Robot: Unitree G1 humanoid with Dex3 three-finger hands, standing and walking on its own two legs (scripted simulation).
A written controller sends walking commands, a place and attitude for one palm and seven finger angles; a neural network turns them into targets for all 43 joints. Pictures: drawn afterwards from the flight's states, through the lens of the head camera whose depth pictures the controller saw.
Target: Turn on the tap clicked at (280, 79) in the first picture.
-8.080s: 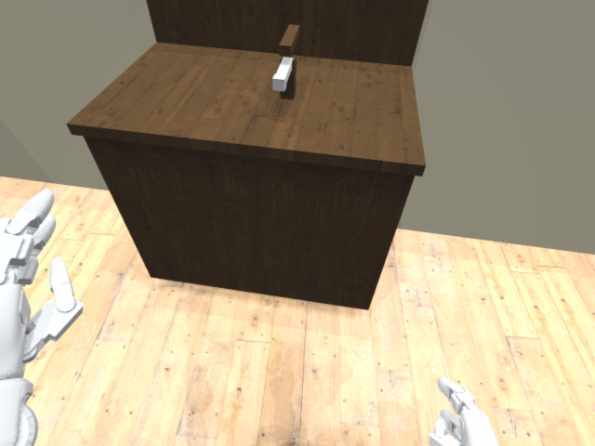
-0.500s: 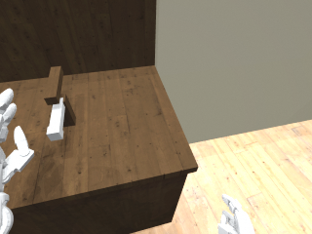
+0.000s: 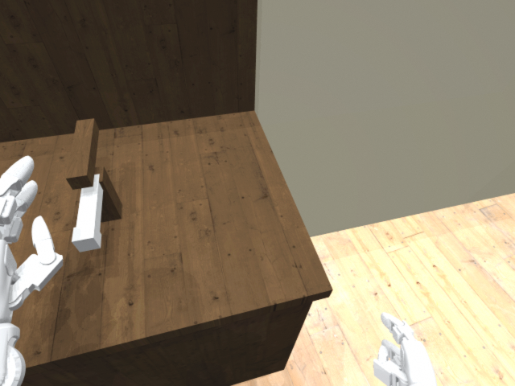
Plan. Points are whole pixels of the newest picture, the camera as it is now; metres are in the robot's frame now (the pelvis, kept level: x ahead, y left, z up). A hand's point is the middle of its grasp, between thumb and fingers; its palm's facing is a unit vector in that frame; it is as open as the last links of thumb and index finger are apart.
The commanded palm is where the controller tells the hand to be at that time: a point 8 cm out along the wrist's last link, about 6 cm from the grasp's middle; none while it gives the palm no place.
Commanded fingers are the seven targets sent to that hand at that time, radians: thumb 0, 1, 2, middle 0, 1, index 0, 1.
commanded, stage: look again from close up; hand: left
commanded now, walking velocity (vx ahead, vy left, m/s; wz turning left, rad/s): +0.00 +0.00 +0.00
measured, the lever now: (87, 238) +0.29 +0.27 +0.09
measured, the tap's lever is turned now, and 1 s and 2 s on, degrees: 0 0 0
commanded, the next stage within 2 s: come to a stop and stand still in 0.40 s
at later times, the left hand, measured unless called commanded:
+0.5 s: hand (68, 274) +0.21 +0.24 +0.14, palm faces +0.24 -0.85 -0.47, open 7.4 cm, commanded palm +0.15 +0.28 +0.17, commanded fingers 0.00 0.90 0.90 -0.20 -0.30 -0.20 -0.30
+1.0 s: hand (23, 252) +0.22 +0.28 +0.16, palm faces +0.37 -0.80 -0.47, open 7.4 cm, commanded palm +0.15 +0.30 +0.17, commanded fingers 0.00 0.90 0.90 -0.20 -0.30 -0.20 -0.30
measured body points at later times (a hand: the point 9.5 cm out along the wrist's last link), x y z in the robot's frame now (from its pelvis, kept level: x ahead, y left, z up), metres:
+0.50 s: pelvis -0.03 +0.01 +0.00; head +0.03 +0.02 +0.44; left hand +0.19 +0.29 +0.16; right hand +0.12 -0.23 -0.09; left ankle +0.00 +0.13 -0.74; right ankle +0.00 -0.15 -0.74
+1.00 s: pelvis -0.02 +0.02 +0.00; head +0.03 +0.06 +0.44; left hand +0.19 +0.32 +0.19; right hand +0.18 -0.19 -0.07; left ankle +0.00 +0.13 -0.74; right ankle +0.00 -0.15 -0.74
